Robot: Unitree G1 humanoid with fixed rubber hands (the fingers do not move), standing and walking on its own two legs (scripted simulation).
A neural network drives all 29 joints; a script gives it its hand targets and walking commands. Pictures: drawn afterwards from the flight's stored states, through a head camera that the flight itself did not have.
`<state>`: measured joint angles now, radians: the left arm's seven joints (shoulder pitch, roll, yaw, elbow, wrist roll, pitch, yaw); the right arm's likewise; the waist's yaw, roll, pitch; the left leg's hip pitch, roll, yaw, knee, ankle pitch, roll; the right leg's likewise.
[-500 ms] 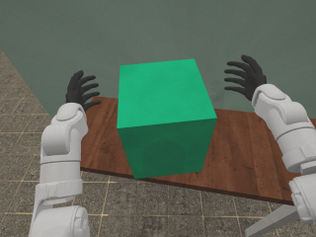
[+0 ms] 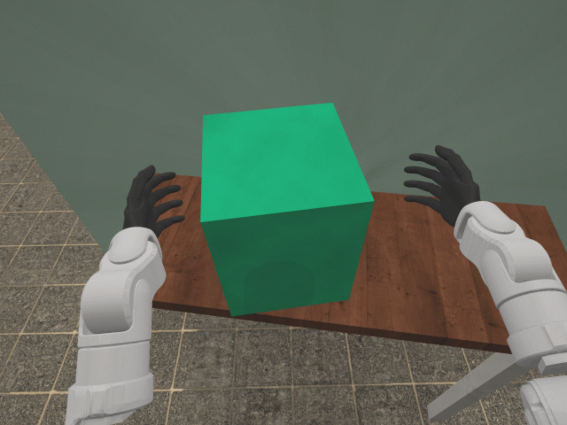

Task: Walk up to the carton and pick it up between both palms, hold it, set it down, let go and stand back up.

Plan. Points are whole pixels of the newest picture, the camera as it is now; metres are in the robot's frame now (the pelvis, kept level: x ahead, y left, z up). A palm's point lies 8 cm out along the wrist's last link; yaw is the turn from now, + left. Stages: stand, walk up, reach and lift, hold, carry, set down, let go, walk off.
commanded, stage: set down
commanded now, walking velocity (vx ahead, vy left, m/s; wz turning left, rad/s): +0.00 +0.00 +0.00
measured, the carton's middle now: (280, 213) +0.42 +0.07 +0.05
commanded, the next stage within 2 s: none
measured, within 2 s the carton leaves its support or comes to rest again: neither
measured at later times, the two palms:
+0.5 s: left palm (150, 280) +0.27 +0.22 +0.09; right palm (471, 266) +0.32 -0.19 +0.08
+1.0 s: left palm (149, 336) +0.22 +0.22 +0.04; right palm (484, 334) +0.25 -0.20 +0.04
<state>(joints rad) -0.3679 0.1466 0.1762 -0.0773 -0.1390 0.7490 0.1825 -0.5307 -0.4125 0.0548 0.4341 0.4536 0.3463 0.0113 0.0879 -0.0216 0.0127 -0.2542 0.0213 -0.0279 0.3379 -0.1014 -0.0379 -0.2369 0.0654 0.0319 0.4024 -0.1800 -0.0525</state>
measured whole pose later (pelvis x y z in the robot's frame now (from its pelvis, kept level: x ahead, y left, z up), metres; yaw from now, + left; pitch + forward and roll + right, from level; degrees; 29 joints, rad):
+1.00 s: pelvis +0.03 -0.01 +0.00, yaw +0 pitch -3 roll +1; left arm 0.30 0.11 0.04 -0.11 -0.08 0.15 0.17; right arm 0.29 -0.29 0.04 0.04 0.29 -0.03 0.06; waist 0.08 -0.03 0.05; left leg -0.11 0.03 -0.03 0.29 -0.13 -0.04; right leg -0.09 0.07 0.04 0.35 -0.21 -0.07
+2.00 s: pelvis +0.04 +0.04 +0.01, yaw -3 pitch -5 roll +0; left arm 0.29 0.11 0.01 0.33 0.04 0.10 0.11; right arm 0.27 -0.25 0.01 0.43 0.12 -0.20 0.16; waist 0.03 -0.04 0.05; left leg -0.05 0.00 0.03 0.31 -0.17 0.01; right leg -0.01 0.04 0.09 0.29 -0.19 -0.02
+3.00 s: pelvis +0.00 +0.04 +0.00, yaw -3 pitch -10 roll +0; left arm 0.19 0.16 -0.01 0.65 0.05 0.03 0.04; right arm 0.06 -0.17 -0.04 0.61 -0.02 -0.21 0.07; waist 0.02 -0.03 0.12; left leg -0.04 0.00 0.05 0.38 -0.16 0.02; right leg -0.02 0.03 0.10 0.40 -0.20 0.00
